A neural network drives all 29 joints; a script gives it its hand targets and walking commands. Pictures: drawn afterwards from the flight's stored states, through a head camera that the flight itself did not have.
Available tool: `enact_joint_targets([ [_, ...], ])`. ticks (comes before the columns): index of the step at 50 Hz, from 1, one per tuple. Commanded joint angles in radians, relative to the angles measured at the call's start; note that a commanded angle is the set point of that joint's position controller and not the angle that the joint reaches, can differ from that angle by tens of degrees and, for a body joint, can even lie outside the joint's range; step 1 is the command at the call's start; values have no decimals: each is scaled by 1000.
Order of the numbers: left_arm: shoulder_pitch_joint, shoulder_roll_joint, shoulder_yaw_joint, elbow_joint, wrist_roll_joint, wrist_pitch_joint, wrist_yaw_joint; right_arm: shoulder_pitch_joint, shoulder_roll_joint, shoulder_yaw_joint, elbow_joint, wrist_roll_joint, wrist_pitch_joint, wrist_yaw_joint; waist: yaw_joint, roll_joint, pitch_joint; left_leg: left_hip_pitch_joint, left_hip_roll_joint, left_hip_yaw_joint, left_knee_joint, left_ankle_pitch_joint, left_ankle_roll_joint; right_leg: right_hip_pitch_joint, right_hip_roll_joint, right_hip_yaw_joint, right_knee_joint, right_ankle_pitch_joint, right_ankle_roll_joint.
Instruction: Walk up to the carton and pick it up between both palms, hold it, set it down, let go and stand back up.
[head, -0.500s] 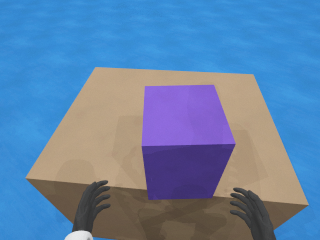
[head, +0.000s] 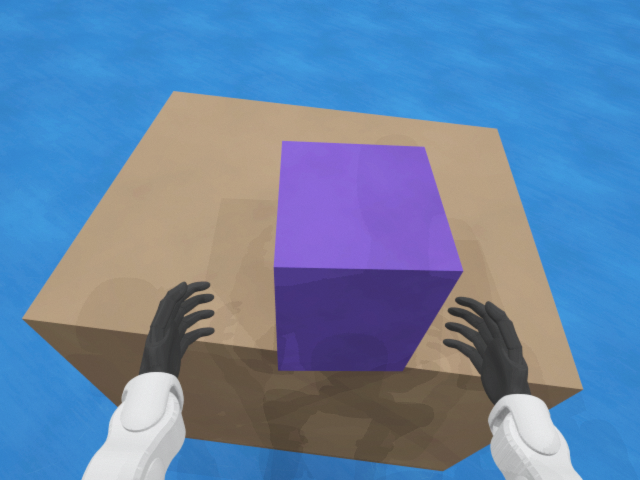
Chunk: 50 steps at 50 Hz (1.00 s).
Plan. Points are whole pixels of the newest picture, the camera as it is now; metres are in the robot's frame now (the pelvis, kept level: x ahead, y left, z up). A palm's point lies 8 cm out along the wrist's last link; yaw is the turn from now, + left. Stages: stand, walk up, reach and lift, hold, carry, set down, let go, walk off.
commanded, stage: reach and lift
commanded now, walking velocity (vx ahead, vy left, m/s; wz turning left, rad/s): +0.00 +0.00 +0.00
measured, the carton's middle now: (347, 265) +0.38 -0.01 +0.03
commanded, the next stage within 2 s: none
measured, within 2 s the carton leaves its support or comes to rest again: neither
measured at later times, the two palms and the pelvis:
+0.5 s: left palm (174, 292) +0.29 +0.19 +0.09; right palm (504, 293) +0.30 -0.18 +0.11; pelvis +0.00 -0.01 +0.00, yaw +0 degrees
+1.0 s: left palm (172, 214) +0.35 +0.19 +0.15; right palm (494, 223) +0.38 -0.18 +0.14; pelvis +0.00 -0.01 +0.00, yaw -1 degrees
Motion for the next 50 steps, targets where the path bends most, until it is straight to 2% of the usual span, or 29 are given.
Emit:
enact_joint_targets([
  [1, -235, 1, 75, -283, 1, 78, -17, -256, -178, -65, -287, 23, 18, -34, -11, 54, -250, -40, -28, -7, -70, 226, -10, 186, 10, 28, -20, 143, 3],
  [5, -265, 40, 191, -193, 5, 135, -68, -321, -209, -61, -275, 26, 59, -68, 4, -88, -290, -24, -36, 5, -44, 289, 12, 227, 13, 49, -19, 227, 34],
  [7, -356, 19, 205, -162, 14, 147, -84, -414, -195, -19, -238, 45, 79, -67, 20, -75, -280, -32, -38, 2, -60, 267, 18, 193, 12, 47, -24, 182, 27],
  [8, -364, 34, 200, -194, -6, 146, -87, -435, -193, -31, -277, 46, 82, -76, 4, -114, -302, -28, -38, -3, -51, 267, 20, 194, 14, 46, -18, 200, 37],
  [10, -369, 11, 195, -236, 8, 158, -92, -467, -231, -48, -295, 56, 97, -62, -12, -85, -332, -13, -32, -12, -50, 308, -5, 185, 38, 29, -14, 205, 20],
  [13, -474, 54, 202, -235, -13, 153, -99, -535, -221, -26, -328, 70, 96, -75, 0, -92, -358, -24, -40, 0, -39, 299, 12, 205, 19, 49, -12, 249, 34],
  [16, -585, 92, 172, -307, -58, 141, -89, -631, -235, -51, -344, 82, 99, -79, -24, -12, -433, -47, -48, 1, -24, 272, -4, 201, 15, 56, 9, 238, 32],
  [17, -561, 91, 183, -292, -50, 148, -89, -626, -235, -64, -351, 88, 101, -77, -33, -34, -430, -49, -46, -4, -31, 257, 7, 197, 16, 55, 1, 228, 33],
  [18, -564, 120, 206, -285, -48, 151, -86, -622, -226, -22, -278, 110, 118, -75, -9, 14, -435, -54, -53, 2, -39, 251, 4, 220, 6, 66, 7, 217, 36],
  [19, -609, 105, 167, -308, -69, 156, -83, -639, -230, -51, -288, 101, 121, -75, -29, 39, -472, -31, -46, -3, -38, 246, -10, 211, 14, 47, 0, 184, 25],
  [23, -698, 97, 205, -229, -3, 252, -68, -745, -237, -58, -135, 150, 170, -82, -24, 132, -405, -68, -42, 12, -60, 179, -16, 196, 8, 56, -13, 99, 28],
  [24, -662, 85, 201, -278, 7, 264, -69, -722, -220, -41, -151, 159, 176, -77, -21, 134, -441, -44, -39, 7, -52, 208, -13, 204, 14, 58, -9, 119, 23],
  [26, -775, 129, 241, -175, 1, 305, -64, -864, -278, -76, -95, 143, 189, -78, -9, 114, -426, -85, -40, 11, -53, 144, -14, 166, 20, 61, -14, 43, 11],
  [28, -815, 86, 197, -194, -16, 327, -55, -901, -270, -85, -46, 131, 204, -79, -48, 82, -437, -81, -39, 7, -42, 155, -15, 177, 25, 48, -8, 63, 14],
  [30, -820, 104, 223, -233, 13, 338, -48, -898, -266, -48, -70, 153, 197, -93, -43, 104, -508, -56, -49, 14, -12, 302, -21, 249, 25, 54, 23, 238, 25],
  [32, -899, 115, 208, -232, -30, 332, -56, -999, -292, -62, -87, 165, 192, -94, -56, 87, -565, -55, -50, 9, 9, 321, -29, 258, 32, 44, 29, 262, 28],
  [33, -862, 124, 245, -218, -25, 338, -58, -972, -273, -27, -116, 180, 196, -108, -34, 29, -593, -76, -55, 23, 17, 373, -17, 325, 22, 59, 57, 407, 47],
  [34, -941, 146, 225, -183, -21, 348, -64, -1043, -311, -74, -81, 152, 194, -113, -70, 53, -615, -72, -55, 16, 14, 335, -21, 305, 22, 39, 59, 388, 54],
  [35, -887, 178, 274, -185, -6, 351, -65, -1021, -309, -29, -140, 180, 191, -122, -22, 30, -630, -80, -67, 28, 23, 378, -21, 353, 18, 58, 80, 523, 67],
  [38, -870, 173, 294, -158, -1, 357, -75, -1042, -317, -21, -123, 185, 204, -136, -16, 12, -649, -105, -64, 24, 9, 371, -22, 387, 12, 51, 97, 538, 73],
  [39, -958, 176, 277, -145, -38, 361, -75, -1137, -359, -70, -75, 168, 209, -145, -41, -18, -642, -118, -57, 12, 19, 342, -26, 351, 21, 35, 93, 484, 70],
  [40, -1036, 186, 279, -65, -22, 362, -76, -1193, -365, -57, 8, 186, 222, -130, -22, 14, -595, -122, -49, 10, 0, 302, -24, 291, 28, 38, 63, 349, 54],
  [42, -1037, 156, 268, -59, -19, 362, -79, -1158, -328, -41, 39, 189, 231, -123, -39, 15, -602, -106, -53, 13, 5, 309, -25, 303, 26, 35, 65, 381, 56],
  [43, -1045, 170, 294, -56, -2, 368, -71, -1180, -341, -21, 31, 198, 233, -121, -21, 0, -608, -101, -51, 18, 0, 311, -11, 295, 27, 44, 70, 397, 59],
  [44, -1085, 163, 290, -57, -16, 363, -65, -1207, -343, -39, 69, 207, 234, -116, -24, 37, -623, -103, -46, 3, 0, 299, -23, 282, 35, 30, 61, 330, 45],
  [46, -1033, 199, 306, -102, -38, 376, -62, -1238, -349, -9, -44, 225, 224, -123, -1, -21, -719, -83, -56, 21, 35, 389, -12, 347, 32, 45, 79, 485, 60],
  [47, -1068, 223, 323, -41, -33, 367, -72, -1277, -354, 20, -8, 226, 235, -114, 19, -45, -682, -142, -63, 20, 24, 353, -8, 355, 15, 50, 80, 503, 67],
  [48, -1098, 207, 304, -68, -11, 372, -71, -1275, -370, -23, 17, 211, 233, -124, -23, -10, -712, -106, -56, 14, 26, 360, -17, 324, 29, 43, 85, 492, 67],
  [50, -1250, 228, 306, 13, -11, 361, -56, -1393, -363, -1, 93, 211, 240, -107, -10, -2, -706, -133, -57, 8, 16, 321, -13, 306, 25, 32, 77, 425, 56],
])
